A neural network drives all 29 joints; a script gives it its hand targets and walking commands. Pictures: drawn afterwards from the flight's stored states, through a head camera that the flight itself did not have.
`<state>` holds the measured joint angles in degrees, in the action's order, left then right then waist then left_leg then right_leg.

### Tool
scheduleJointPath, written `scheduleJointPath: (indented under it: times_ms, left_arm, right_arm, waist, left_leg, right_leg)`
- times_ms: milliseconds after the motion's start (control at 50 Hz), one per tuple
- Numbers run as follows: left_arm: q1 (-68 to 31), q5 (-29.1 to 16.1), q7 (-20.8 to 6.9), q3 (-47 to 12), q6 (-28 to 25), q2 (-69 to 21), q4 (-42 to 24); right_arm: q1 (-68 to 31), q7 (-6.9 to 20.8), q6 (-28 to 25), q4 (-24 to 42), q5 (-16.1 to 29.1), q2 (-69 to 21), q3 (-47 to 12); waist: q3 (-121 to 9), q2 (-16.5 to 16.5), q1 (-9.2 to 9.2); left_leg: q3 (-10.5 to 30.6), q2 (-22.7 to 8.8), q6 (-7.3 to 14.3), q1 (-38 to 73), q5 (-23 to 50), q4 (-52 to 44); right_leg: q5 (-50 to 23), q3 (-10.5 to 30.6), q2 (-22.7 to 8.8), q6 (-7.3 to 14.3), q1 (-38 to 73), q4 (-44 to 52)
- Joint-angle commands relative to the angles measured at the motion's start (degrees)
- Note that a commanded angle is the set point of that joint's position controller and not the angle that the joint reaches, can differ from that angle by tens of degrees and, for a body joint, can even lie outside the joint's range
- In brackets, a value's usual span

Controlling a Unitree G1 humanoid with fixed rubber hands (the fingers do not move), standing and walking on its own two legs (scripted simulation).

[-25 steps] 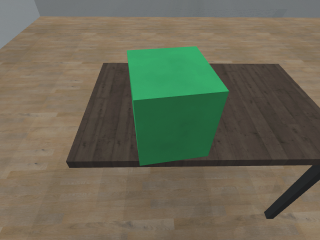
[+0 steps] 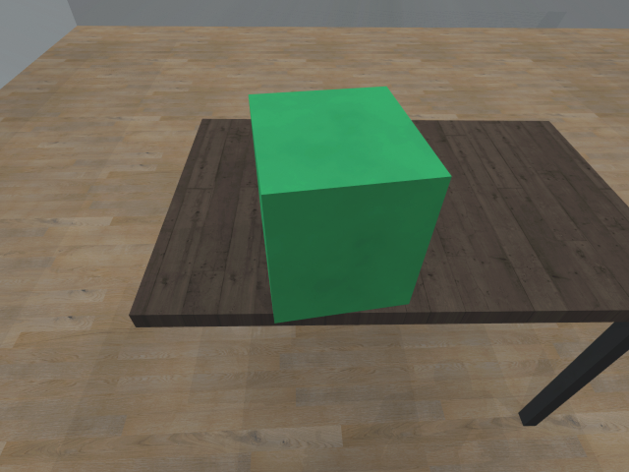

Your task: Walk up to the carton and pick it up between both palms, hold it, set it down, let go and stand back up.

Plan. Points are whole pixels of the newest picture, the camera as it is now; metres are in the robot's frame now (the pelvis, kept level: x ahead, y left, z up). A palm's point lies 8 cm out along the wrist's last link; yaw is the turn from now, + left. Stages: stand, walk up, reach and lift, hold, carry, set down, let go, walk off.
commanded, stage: stand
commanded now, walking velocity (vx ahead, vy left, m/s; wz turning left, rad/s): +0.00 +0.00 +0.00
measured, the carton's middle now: (331, 203) +0.54 -0.01 +0.05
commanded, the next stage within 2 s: none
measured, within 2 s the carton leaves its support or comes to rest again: neither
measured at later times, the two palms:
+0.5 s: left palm out of the picture +0.06 +0.25 -0.13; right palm out of the picture +0.06 -0.28 -0.11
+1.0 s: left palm out of the picture +0.07 +0.24 -0.13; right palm out of the picture +0.06 -0.28 -0.11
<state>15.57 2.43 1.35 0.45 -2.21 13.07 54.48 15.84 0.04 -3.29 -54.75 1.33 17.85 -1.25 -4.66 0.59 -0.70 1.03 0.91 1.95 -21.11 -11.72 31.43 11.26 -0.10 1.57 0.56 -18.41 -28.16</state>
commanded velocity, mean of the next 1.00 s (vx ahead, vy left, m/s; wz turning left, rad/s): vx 0.00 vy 0.00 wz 0.00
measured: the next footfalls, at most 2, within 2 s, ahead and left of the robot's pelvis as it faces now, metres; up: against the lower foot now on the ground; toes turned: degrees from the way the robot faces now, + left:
none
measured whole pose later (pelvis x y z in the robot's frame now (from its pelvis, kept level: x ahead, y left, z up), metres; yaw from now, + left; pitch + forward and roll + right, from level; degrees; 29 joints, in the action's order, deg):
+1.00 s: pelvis +0.01 +0.00 +0.00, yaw +0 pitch +2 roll -1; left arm 12.5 2.4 1.1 0.4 -2.2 13.1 56.4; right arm 15.8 0.0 -3.3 -54.7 1.3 17.9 -1.2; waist -3.4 0.6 -0.7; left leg 1.0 0.9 1.7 -21.0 -12.0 31.2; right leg 11.7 -0.1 1.6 0.5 -18.4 -28.2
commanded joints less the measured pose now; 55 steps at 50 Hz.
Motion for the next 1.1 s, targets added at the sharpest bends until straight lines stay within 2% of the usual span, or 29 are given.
scheduleJointPath:
  times_ms: [0, 40, 60, 100, 120, 140, 200, 280, 340, 380, 400, 440, 480, 500, 560, 600, 660, 680, 720, 740, 780, 800, 820, 840, 920, 940, 960, 1040, 1080]
  left_arm:
    - [-1.8, -1.3, -1.0, 4.7, -1.1, 16.7, -0.1]
    - [-1.6, -1.2, -0.8, 4.8, -1.0, 16.9, -0.3]
    - [-1.7, -1.3, -1.0, 4.6, -1.1, 16.4, -0.2]
    - [-1.0, -1.6, -1.1, 4.6, -1.2, 16.6, -0.1]
    - [-1.1, -1.1, -1.0, 4.7, -1.2, 17.0, 0.6]
    - [-2.1, -1.4, -1.2, 4.5, -1.0, 16.5, 0.5]
    - [-0.9, -1.4, -0.9, 4.5, -0.9, 16.4, 0.8]
    - [-1.5, -1.3, -1.1, 4.4, -1.2, 15.9, 1.0]
    - [-2.9, -1.4, -1.3, 4.4, -1.0, 16.3, 0.5]
    - [-1.8, -1.4, -1.0, 4.8, -1.0, 16.8, 0.6]
    - [-2.1, -1.4, -1.0, 4.5, -1.1, 16.9, 1.1]
    - [-2.6, -1.5, -1.0, 4.5, -0.9, 16.0, 0.9]
    - [-4.0, -1.4, -1.2, 4.4, -1.0, 16.3, 0.5]
    - [-3.4, -1.6, -1.1, 4.2, -1.0, 16.0, 0.9]
    - [-3.0, -1.5, -1.1, 4.4, -1.1, 16.1, 0.9]
    - [-3.8, -1.5, -1.2, 4.2, -1.1, 16.2, 0.8]
    - [-3.6, -1.6, -1.3, 4.0, -1.1, 15.7, 1.4]
    - [-3.8, -1.6, -1.3, 4.1, -1.1, 16.5, 1.3]
    - [-4.2, -1.6, -1.4, 4.3, -1.0, 17.1, 1.3]
    - [-4.6, -1.5, -1.3, 4.4, -1.1, 17.2, 1.4]
    - [-3.7, -1.6, -1.3, 4.2, -0.8, 16.0, 1.3]
    - [-2.8, -1.7, -1.2, 4.3, -0.7, 16.0, 1.6]
    - [-3.5, -1.8, -1.3, 3.9, -0.9, 15.8, 1.4]
    - [-4.0, -1.5, -1.2, 4.2, -0.9, 16.0, 1.7]
    - [-4.4, -1.4, -1.2, 4.3, -0.9, 16.3, 1.4]
    - [-4.6, -1.7, -1.4, 4.2, -0.8, 16.4, 1.4]
    - [-4.4, -1.8, -1.4, 4.2, -0.9, 16.1, 1.6]
    - [-5.1, -1.6, -1.0, 4.5, -1.0, 17.0, 1.2]
    - [-4.3, -1.5, -1.3, 4.6, -1.0, 17.2, 1.4]
  right_arm:
    - [-1.2, -0.7, -0.2, 1.5, -3.0, 12.5, 4.2]
    - [-2.6, -0.9, -0.1, 1.8, -3.4, 12.2, 3.9]
    - [-2.5, -0.7, -0.3, 1.8, -3.1, 12.2, 4.0]
    - [-2.2, -0.8, -0.1, 2.1, -3.3, 11.8, 3.8]
    - [-1.4, -0.5, -0.2, 1.5, -3.1, 12.1, 4.0]
    - [-2.0, -0.9, -0.3, 1.2, -3.0, 13.3, 4.3]
    - [-2.7, -0.8, -0.1, 1.6, -3.1, 13.4, 4.5]
    - [-2.2, -0.9, -0.2, 1.3, -3.0, 12.7, 4.2]
    - [-2.5, -1.0, -0.1, 1.2, -3.0, 13.4, 4.5]
    - [-2.9, -0.8, 0.1, 1.7, -3.3, 13.4, 4.6]
    - [-1.7, -0.8, 0.1, 1.0, -3.1, 13.0, 4.3]
    - [-2.8, -0.9, -0.1, 1.3, -3.0, 13.5, 4.5]
    - [-2.6, -0.8, -0.3, 1.5, -2.9, 13.1, 4.4]
    - [-2.2, -1.0, -0.3, 0.9, -3.1, 13.3, 4.4]
    - [-3.3, -0.9, -0.4, 1.7, -2.8, 13.0, 4.3]
    - [-3.7, -1.0, -0.3, 1.5, -3.1, 12.5, 4.0]
    - [-2.9, -1.1, -0.1, 1.2, -3.0, 12.8, 4.1]
    - [-3.4, -1.0, -0.3, 1.3, -3.1, 12.6, 4.1]
    - [-2.9, -0.9, -0.4, 1.0, -2.8, 13.0, 4.2]
    - [-2.4, -1.0, -0.3, 0.8, -2.9, 13.3, 4.3]
    - [-3.2, -1.0, -0.2, 1.1, -3.4, 13.8, 4.6]
    - [-2.8, -1.0, 0.0, 1.2, -3.0, 13.5, 4.4]
    - [-3.2, -0.9, -0.3, 1.3, -3.0, 12.7, 4.2]
    - [-3.0, -1.0, -0.1, 1.1, -3.2, 13.5, 4.4]
    - [-2.6, -0.9, -0.2, 0.9, -3.0, 12.2, 4.3]
    - [-2.6, -0.9, -0.2, 1.0, -3.0, 12.3, 4.1]
    - [-3.7, -0.9, -0.3, 1.1, -3.0, 13.4, 4.4]
    - [-3.9, -0.8, -0.4, 1.3, -3.0, 12.8, 4.3]
    - [-3.5, -0.9, -0.4, 0.9, -3.1, 12.5, 4.0]
  waist:
    - [5.7, -1.4, 1.13]
    - [5.8, -2.4, 0.42]
    - [5.0, -1.1, 0.48]
    - [3.8, -1.4, 0.00]
    - [3.2, -2.0, 0.55]
    - [4.4, 0.9, 0.48]
    - [3.6, -3.4, 0.50]
    - [3.3, -0.9, 0.17]
    - [5.9, -1.6, 0.72]
    - [4.8, -2.6, -0.18]
    - [4.8, -0.4, 0.41]
    - [4.4, -2.3, 0.38]
    - [2.4, -0.8, 0.72]
    - [4.0, -2.4, 0.29]
    - [2.6, -1.9, 0.24]
    - [2.2, -3.5, -0.03]
    - [3.3, -1.0, 0.50]
    - [3.6, -1.9, -0.03]
    - [3.0, -0.5, 0.52]
    - [3.6, -1.8, 1.01]
    - [3.9, -3.8, 0.15]
    - [4.9, -3.3, 0.10]
    - [3.0, -0.5, -0.08]
    - [4.8, -2.0, 0.40]
    - [4.1, -2.9, 0.82]
    - [4.6, -0.8, 0.06]
    - [4.2, -3.3, 0.21]
    - [3.2, -3.4, 0.26]
    - [1.7, -1.3, 0.16]
  left_leg:
    - [10.3, -6.7, 2.1, 4.1, -9.8, -11.5]
    - [10.6, -7.2, 2.4, 3.9, -9.3, -11.4]
    - [10.9, -7.2, 2.3, 4.1, -8.7, -11.6]
    - [10.7, -7.2, 2.2, 4.2, -9.3, -11.7]
    - [10.1, -6.7, 1.9, 4.7, -9.6, -11.3]
    - [10.2, -6.9, 1.8, 4.9, -9.1, -11.0]
    - [11.3, -7.8, 2.1, 5.9, -9.5, -12.4]
    - [10.6, -7.7, 2.0, 5.1, -9.9, -11.9]
    - [10.7, -7.1, 2.1, 4.1, -10.2, -11.9]
    - [10.7, -7.1, 1.9, 4.0, -11.5, -12.1]
    - [10.9, -7.3, 1.8, 4.5, -10.9, -12.3]
    - [10.4, -7.4, 2.0, 4.9, -8.9, -11.8]
    - [10.0, -7.4, 1.7, 7.0, -6.9, -11.2]
    - [10.7, -7.5, 2.0, 5.6, -7.1, -11.8]
    - [10.9, -8.0, 1.9, 5.7, -8.2, -12.5]
    - [10.6, -7.9, 1.6, 6.5, -7.6, -12.1]
    - [10.8, -7.8, 1.9, 5.6, -8.0, -11.9]
    - [10.0, -7.3, 1.8, 5.3, -8.0, -11.9]
    - [9.5, -6.9, 1.5, 5.9, -6.8, -11.1]
    - [9.4, -6.7, 1.4, 6.8, -6.9, -11.7]
    - [11.0, -7.8, 1.7, 5.1, -10.7, -12.3]
    - [11.4, -8.0, 2.0, 4.0, -11.2, -13.1]
    - [10.6, -7.8, 1.6, 5.2, -10.4, -12.3]
    - [11.0, -7.7, 1.4, 3.8, -10.9, -12.8]
    - [10.3, -7.1, 1.5, 5.0, -9.5, -12.3]
    - [10.6, -7.4, 1.6, 4.8, -9.7, -12.4]
    - [10.9, -7.7, 1.7, 5.5, -9.4, -12.4]
    - [10.9, -7.8, 1.3, 5.3, -8.9, -13.3]
    - [10.7, -7.7, 1.6, 6.4, -7.9, -12.0]
  right_leg:
    - [11.3, 9.2, -6.7, 2.8, 1.7, 8.4]
    - [10.6, 9.5, -7.0, 2.9, 2.0, 8.4]
    - [9.6, 8.9, -6.5, 2.8, 2.9, 7.8]
    - [9.1, 9.0, -6.8, 2.7, 3.4, 7.1]
    - [11.2, 9.0, -6.8, 2.6, 3.2, 7.7]
    - [10.7, 8.6, -6.3, 2.6, 2.6, 8.3]
    - [9.2, 8.1, -6.2, 2.7, 2.7, 7.2]
    - [9.5, 8.3, -6.4, 2.7, 3.5, 7.6]
    - [11.4, 8.8, -6.5, 2.9, 1.3, 8.3]
    - [11.7, 8.4, -6.5, 2.6, 2.1, 7.6]
    - [11.6, 8.7, -6.8, 2.7, 2.5, 7.8]
    - [10.3, 9.1, -7.1, 2.9, 2.6, 8.3]
    - [9.6, 9.1, -7.4, 3.2, 3.0, 8.1]
    - [9.2, 8.6, -6.8, 2.7, 3.2, 8.0]
    - [8.0, 8.0, -6.4, 2.7, 4.1, 6.8]
    - [7.5, 8.4, -6.8, 2.8, 3.7, 7.0]
    - [9.3, 8.1, -6.7, 2.8, 3.1, 7.7]
    - [8.5, 8.7, -6.9, 2.6, 3.7, 8.0]
    - [10.0, 9.0, -7.1, 2.6, 3.6, 8.8]
    - [10.4, 9.0, -7.0, 2.8, 2.2, 8.6]
    - [11.1, 8.4, -7.0, 3.1, 2.7, 7.7]
    - [11.1, 8.1, -6.6, 3.3, 2.8, 7.3]
    - [9.6, 8.5, -6.6, 2.7, 3.6, 7.5]
    - [10.9, 8.3, -6.8, 3.0, 2.9, 7.9]
    - [12.5, 8.8, -7.1, 3.0, 2.1, 8.7]
    - [10.8, 8.6, -6.8, 3.0, 2.5, 8.2]
    - [10.4, 8.5, -6.8, 3.2, 1.9, 8.0]
    - [9.2, 8.1, -6.8, 2.7, 3.7, 7.3]
    - [8.1, 7.9, -6.5, 2.8, 5.0, 7.2]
